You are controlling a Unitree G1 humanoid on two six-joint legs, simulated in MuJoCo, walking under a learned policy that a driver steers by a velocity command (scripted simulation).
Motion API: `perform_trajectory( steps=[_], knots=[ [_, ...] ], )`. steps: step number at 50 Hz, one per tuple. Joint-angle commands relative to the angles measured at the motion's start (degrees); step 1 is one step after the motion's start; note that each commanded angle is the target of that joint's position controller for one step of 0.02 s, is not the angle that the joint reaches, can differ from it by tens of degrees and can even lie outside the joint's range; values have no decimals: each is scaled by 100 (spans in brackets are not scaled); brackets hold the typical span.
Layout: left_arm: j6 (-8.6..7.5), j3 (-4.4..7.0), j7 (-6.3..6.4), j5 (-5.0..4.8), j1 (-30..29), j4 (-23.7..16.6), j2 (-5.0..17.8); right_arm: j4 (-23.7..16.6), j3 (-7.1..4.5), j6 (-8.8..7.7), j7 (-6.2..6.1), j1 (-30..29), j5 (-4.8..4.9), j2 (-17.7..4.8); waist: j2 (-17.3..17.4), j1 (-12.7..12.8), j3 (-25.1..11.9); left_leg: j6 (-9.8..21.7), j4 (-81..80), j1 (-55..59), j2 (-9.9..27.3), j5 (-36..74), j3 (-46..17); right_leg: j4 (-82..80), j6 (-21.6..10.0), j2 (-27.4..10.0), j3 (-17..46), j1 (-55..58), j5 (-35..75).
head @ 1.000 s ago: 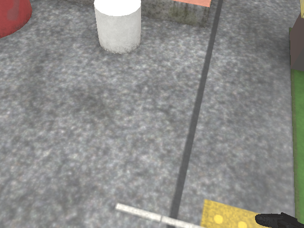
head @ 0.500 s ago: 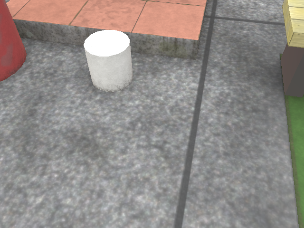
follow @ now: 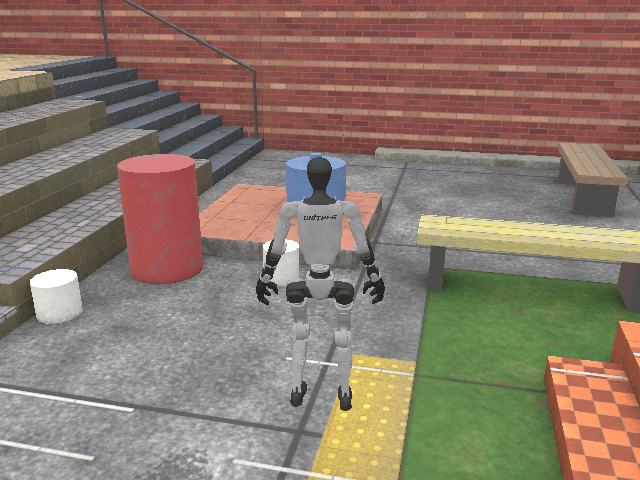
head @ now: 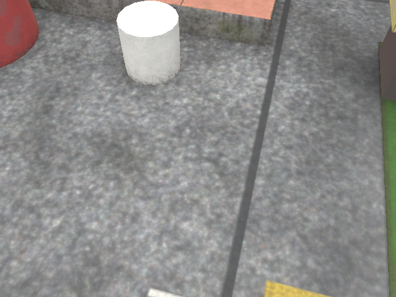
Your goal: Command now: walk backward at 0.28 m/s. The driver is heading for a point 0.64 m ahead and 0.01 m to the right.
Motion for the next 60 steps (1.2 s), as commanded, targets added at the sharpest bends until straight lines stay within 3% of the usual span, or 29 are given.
perform_trajectory(
  steps=[1, 4, 5, 6, 7, 8, 9, 10, 12, 15, 20, 23, 26, 28, 29, 30, 31, 33, 36, 38, 44, 45, 46, 47, 48, 51, 54, 57, 60],
  knots=[
    [-11, 257, 72, -132, -569, -308, 1065, 15, -62, -28, -17, 717, -8, -371, -702, -312, -934, -232, -544, 310, 432, 124, -132, -388, -1163, -1522, 1052, 673, 4622],
    [189, 295, 165, -220, -298, -188, 1020, 137, -43, -169, 206, 869, 106, -303, -882, -267, -1133, -175, -2944, 984, 356, 1834, 470, 31, -875, -1134, 817, 1010, 4352],
    [221, 291, 143, -252, 48, -119, 893, 78, -65, -192, 307, 661, 75, -440, -375, -137, -969, -24, -3694, 1262, 308, 2918, 312, 330, -648, -727, 583, 691, 3258],
    [227, 241, 124, -32, 508, -112, 644, -106, -170, -141, 300, 356, 13, -1010, 1112, 209, -882, 424, -3558, 1723, 1387, 6197, -868, 1060, -206, -68, 63, -405, 385],
    [220, 228, 162, 157, -75, -273, 522, -175, -170, -210, 330, 781, -361, -1340, 1964, -445, -1090, 1765, -3621, 1276, 2749, 7605, -2114, 2784, 125, 982, 373, -1113, -2975],
    [228, 309, 136, 72, -185, -260, 739, -225, -93, -330, 381, 810, -599, -1109, 1170, -501, -1346, 2140, -3818, 826, 2700, 6431, -2229, 4197, 64, 1097, 1469, -768, -3181],
    [246, 410, 113, -135, 3, -145, 955, -324, -77, -399, 360, 171, -488, -1043, 864, -56, -1014, 1796, -3836, 710, 2244, 5279, -1574, 4802, -17, 1138, 1618, -890, -2574],
    [258, 453, 137, -166, 246, 21, 993, -441, -75, -428, 313, -286, -288, -987, 720, 168, -856, 1380, -3856, 866, 1873, 4100, -1263, 4813, 11, 1090, 1536, -1100, -2037],
    [231, 473, 178, -111, 325, 138, 966, -515, 41, -437, 218, -415, -36, -606, 606, 79, -706, 1185, -3915, 1167, 1657, 2897, -1174, 4882, 232, 1070, 1461, -1296, -1460],
    [126, 440, 117, -172, 200, 33, 816, -384, 182, -449, 69, 5, -43, -330, 808, -179, -731, 1223, -4153, 1799, 1609, 1821, -1249, 4304, 419, 937, 1169, -1355, -1028],
    [83, 312, -24, -131, 359, 46, 522, -237, 160, -420, 12, 171, -85, -584, 1081, -275, -516, 1163, -4456, 1673, 1523, 836, -1384, 1901, 596, 297, 312, -337, -1377],
    [39, 258, -125, -101, 696, 199, 465, -192, 47, -346, 13, 341, -53, -817, 1060, -354, -380, 1192, -4502, 1361, 1544, 662, -1501, 731, 363, 250, 71, 146, -1562],
    [29, 188, -238, -39, 1388, 555, 276, -207, -3, -302, 9, 245, 80, -746, 787, -128, -337, 970, -4443, 844, 1301, 564, -1298, -879, -68, 309, -244, 868, -279],
    [41, 136, -284, 132, 1630, 591, 379, -153, -7, -341, 84, 417, -13, -552, 28, -169, -626, 581, -3619, 286, 933, 750, -755, -980, -428, -252, 324, 1417, -13],
    [-6, 116, -294, 138, 1642, 552, 564, -280, 22, -374, 120, 268, -102, -305, -874, -257, -696, 306, -2958, 377, 307, 913, 18, -1092, -863, -923, 1015, 730, -135],
    [-170, 79, -332, 244, 1187, 376, 576, -431, -23, -385, 107, -302, -97, -400, -1113, -111, -266, 201, -2491, 616, 246, 967, 201, -1727, -1215, -1434, 1668, -470, -1007],
    [-324, 58, -288, 310, 625, 184, 568, -416, -76, -403, 108, -408, -62, -521, -1020, -234, -19, 176, -2058, 860, 344, 1230, 86, -1915, -1169, -1380, 1638, -791, -1257],
    [-491, 40, -204, 219, 225, 32, 575, -220, -66, -413, 128, -134, -149, -389, -914, -399, -29, 130, -2055, 885, 422, 1581, 81, -1746, -864, -1085, 1252, -547, -323],
    [-514, -49, -242, 71, 970, 294, 350, -124, 7, -470, 192, -61, -157, -223, -485, -276, -265, 131, -3132, 1117, 594, 2907, 77, -1070, -467, -700, 805, 289, 1491],
    [-500, -16, -321, 110, 1663, 420, 442, -52, -17, -416, 167, 83, -76, -520, -139, 56, -594, 228, -3056, 1704, 688, 3928, -47, -1015, -292, -431, 737, 316, 1642],
    [-327, -60, -250, 86, 1351, 283, 273, 237, 21, -344, 133, 247, -107, -419, 19, -119, -394, 258, -3315, 1578, 593, 3028, -66, -1152, -263, -191, 396, 101, 164],
    [-306, -10, -223, 47, 1532, 328, 376, 310, 26, -340, 115, 322, -78, -377, -103, -53, -572, 254, -3041, 1493, 346, 1873, 218, -1335, -390, -177, 454, 204, -1208],
    [-286, 111, -190, -34, 1583, 266, 723, 256, -6, -361, 118, 200, -8, -428, -484, 56, -351, 250, -2439, 821, 69, 549, 558, -1629, -697, -475, 990, 261, -2828],
    [-317, 222, -172, -82, 1664, 189, 1032, 14, -8, -438, 164, -279, 44, -489, -855, 218, 93, 255, -1703, -154, 146, 454, 719, -2250, -1120, -1264, 1995, 336, -3947],
    [-409, 290, -152, -74, 1599, 119, 1163, -244, 12, -550, 218, -713, 118, -481, -1026, 300, 565, 319, -925, -1099, 591, 720, 446, -2710, -1489, -2028, 2845, 458, -3892],
    [-675, 203, -205, -82, 1487, -51, 595, -206, -20, -857, 360, -408, 134, -368, -452, 54, 521, 373, -314, -2561, 1158, 1250, 131, -2445, -1327, -1962, 2337, 1762, -2207],
    [-688, 255, -270, -104, 1470, -234, 718, -255, 28, -1014, 465, -532, 94, -170, -596, 100, 4, 214, -1449, -1255, 1019, 1769, 601, -2335, -997, -1328, 1172, 1305, -1370],
    [-694, 331, -322, -162, 1487, -345, 971, -276, 82, -987, 522, -418, 138, -147, -738, -18, 93, 157, -2032, 38, 804, 1902, 1027, -2349, -1087, -1318, 840, 324, -1472],
    [-692, 266, -376, -93, 1298, -472, 821, 99, -120, -952, 464, 1046, 198, -548, -530, -851, -325, 391, -2278, 1900, 437, 1899, 1289, -977, -921, -1115, 368, -362, 2]
  ],
)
